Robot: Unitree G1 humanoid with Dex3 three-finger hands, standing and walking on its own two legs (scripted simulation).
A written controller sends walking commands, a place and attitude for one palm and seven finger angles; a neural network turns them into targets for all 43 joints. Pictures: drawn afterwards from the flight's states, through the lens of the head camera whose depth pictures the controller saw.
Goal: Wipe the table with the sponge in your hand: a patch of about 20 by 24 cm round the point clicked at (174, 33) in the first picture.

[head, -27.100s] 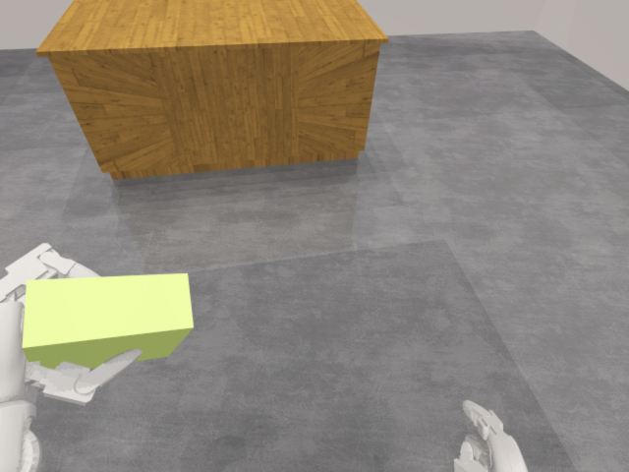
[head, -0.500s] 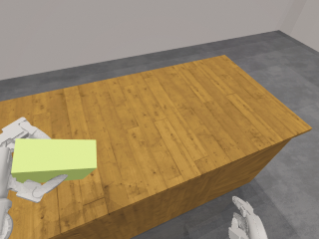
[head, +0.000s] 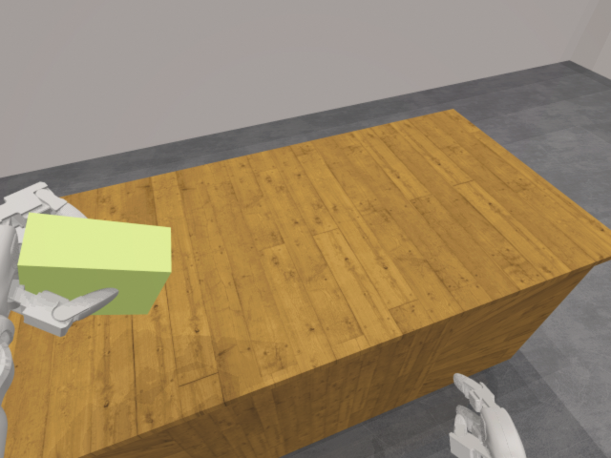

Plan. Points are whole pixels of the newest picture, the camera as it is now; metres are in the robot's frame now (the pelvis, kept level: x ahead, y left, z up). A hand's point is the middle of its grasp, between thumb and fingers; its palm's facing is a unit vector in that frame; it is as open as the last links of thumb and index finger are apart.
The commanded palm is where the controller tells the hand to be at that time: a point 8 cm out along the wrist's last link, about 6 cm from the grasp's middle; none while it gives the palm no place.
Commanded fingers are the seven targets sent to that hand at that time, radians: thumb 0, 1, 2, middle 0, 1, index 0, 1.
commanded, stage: turn the palm down, sponge in hand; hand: left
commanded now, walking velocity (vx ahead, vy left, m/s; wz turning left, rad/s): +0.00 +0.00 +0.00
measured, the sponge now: (119, 272) +0.26 +0.24 +0.16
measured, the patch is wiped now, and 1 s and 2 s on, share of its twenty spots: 0.00 0.00 0.00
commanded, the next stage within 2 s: move the sponge above the wiping area in 2.00 s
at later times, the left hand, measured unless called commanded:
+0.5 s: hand (125, 319) +0.22 +0.23 +0.12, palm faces +0.14 -0.57 -0.81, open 9.5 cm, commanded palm +0.18 +0.26 +0.17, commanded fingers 0.00 0.10 1.30 -1.20 -1.60 -1.20 -1.60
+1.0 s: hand (121, 310) +0.24 +0.24 +0.12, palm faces +0.19 -0.33 -0.93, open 9.5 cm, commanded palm +0.20 +0.26 +0.16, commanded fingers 0.00 0.10 1.30 -1.20 -1.60 -1.20 -1.60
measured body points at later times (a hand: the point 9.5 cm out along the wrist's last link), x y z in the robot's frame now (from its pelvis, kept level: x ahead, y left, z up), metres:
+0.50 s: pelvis +0.00 -0.05 -0.01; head -0.01 -0.09 +0.44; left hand +0.21 +0.25 +0.17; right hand +0.21 -0.26 -0.09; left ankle +0.04 +0.10 -0.74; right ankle +0.01 -0.13 -0.74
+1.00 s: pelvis +0.02 -0.03 -0.01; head +0.02 -0.06 +0.44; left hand +0.22 +0.25 +0.17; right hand +0.25 -0.25 -0.09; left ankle +0.04 +0.10 -0.74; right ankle +0.01 -0.13 -0.74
